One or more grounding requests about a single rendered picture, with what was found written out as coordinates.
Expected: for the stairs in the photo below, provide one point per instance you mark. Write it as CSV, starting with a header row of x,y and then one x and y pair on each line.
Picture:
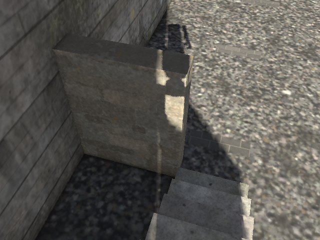
x,y
200,206

